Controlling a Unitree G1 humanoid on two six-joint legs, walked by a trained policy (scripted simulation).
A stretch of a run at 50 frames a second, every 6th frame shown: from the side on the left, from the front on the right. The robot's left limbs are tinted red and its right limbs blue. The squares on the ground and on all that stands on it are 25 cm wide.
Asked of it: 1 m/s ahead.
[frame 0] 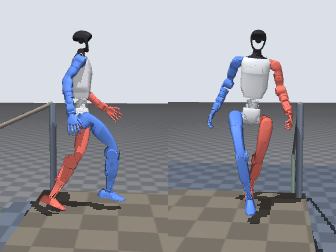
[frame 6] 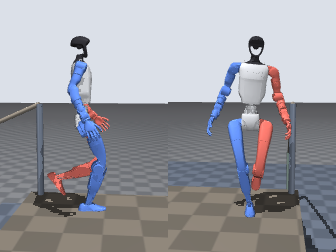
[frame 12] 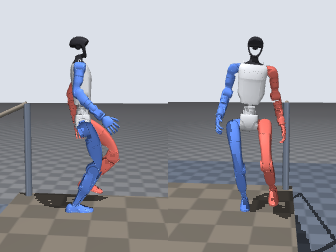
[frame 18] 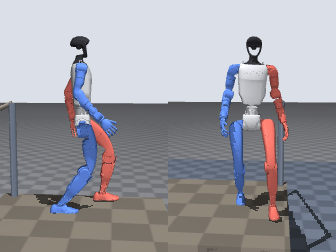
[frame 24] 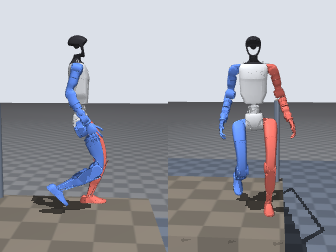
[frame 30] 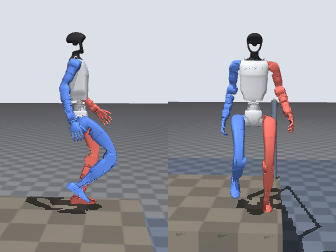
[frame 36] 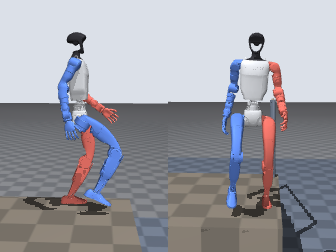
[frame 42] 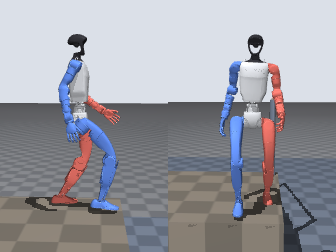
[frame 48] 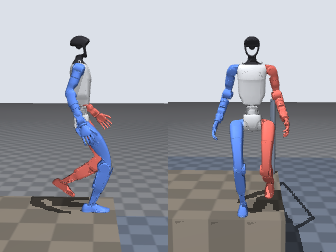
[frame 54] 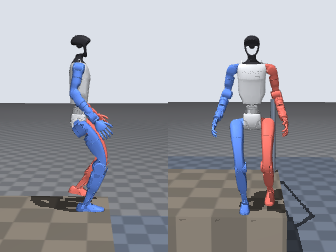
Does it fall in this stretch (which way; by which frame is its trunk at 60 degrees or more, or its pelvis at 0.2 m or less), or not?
no
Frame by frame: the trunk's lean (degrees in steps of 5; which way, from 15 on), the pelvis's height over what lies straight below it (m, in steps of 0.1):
0: 5, 0.8
6: 5, 0.7
12: 5, 0.7
18: 5, 0.7
24: 0, 0.7
30: 5, 0.8
36: 5, 0.8
42: 5, 0.7
48: 0, 0.7
54: 0, 0.7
